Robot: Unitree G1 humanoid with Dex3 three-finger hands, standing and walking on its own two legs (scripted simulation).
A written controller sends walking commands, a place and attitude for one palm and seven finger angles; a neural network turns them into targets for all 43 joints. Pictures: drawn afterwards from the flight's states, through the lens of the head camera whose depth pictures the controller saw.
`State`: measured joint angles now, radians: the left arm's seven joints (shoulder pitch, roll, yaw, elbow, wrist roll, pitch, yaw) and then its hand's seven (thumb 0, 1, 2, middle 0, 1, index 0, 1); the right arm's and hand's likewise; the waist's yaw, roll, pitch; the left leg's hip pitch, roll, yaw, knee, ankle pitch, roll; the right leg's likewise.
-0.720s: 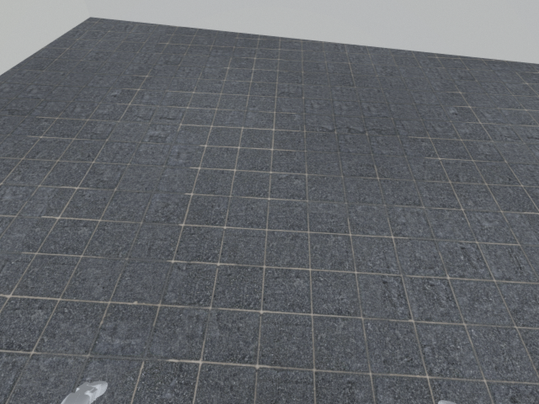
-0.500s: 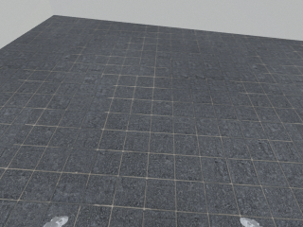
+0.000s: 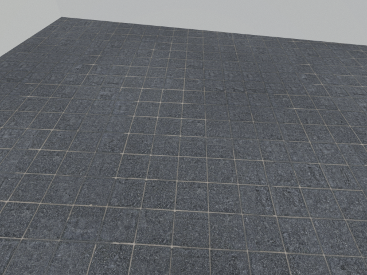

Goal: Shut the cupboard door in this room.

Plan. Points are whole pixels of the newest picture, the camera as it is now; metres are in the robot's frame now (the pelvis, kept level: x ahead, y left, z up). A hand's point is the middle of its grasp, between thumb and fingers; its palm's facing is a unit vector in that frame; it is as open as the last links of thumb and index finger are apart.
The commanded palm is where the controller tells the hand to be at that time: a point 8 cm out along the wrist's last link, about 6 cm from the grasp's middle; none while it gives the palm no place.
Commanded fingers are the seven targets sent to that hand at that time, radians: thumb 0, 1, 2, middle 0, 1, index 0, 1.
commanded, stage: stand and wait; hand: left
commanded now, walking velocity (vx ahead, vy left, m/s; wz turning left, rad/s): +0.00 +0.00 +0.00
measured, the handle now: out of the picture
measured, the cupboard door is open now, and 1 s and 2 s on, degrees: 92 92 92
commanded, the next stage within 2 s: turn or walk to find it in 0.18 s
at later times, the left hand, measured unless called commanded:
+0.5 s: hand out of the picture +0.05 +0.23 -0.18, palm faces +0.05 -0.96 -0.27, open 7.4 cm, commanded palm none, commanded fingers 0.00 0.90 0.90 -0.20 -0.30 -0.20 -0.30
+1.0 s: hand out of the picture -0.01 +0.20 -0.16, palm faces +0.26 -0.92 -0.30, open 7.4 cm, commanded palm none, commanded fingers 0.00 0.90 0.90 -0.20 -0.30 -0.20 -0.30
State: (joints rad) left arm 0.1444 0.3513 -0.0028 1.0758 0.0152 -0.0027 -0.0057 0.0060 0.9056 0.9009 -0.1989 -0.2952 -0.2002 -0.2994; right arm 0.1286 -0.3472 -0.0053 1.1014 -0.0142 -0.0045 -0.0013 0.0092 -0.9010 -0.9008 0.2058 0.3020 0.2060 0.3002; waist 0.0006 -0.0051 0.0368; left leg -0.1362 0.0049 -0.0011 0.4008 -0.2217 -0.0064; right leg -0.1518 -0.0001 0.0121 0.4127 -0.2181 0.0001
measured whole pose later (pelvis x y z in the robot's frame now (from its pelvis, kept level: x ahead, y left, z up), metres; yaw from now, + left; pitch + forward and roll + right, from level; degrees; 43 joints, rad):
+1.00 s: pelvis -0.05 -0.02 -0.01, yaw +15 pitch +0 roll +0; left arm 0.18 0.21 0.04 0.91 0.02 0.02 0.03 0.00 0.91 0.90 -0.20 -0.29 -0.20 -0.30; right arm 0.24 -0.24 -0.09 0.97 -0.02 0.07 0.00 0.01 -0.90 -0.90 0.21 0.30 0.21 0.30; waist -0.02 0.05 0.04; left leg -0.46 -0.09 -0.15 0.75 -0.36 -0.02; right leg -0.22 0.00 -0.04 0.55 -0.33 -0.02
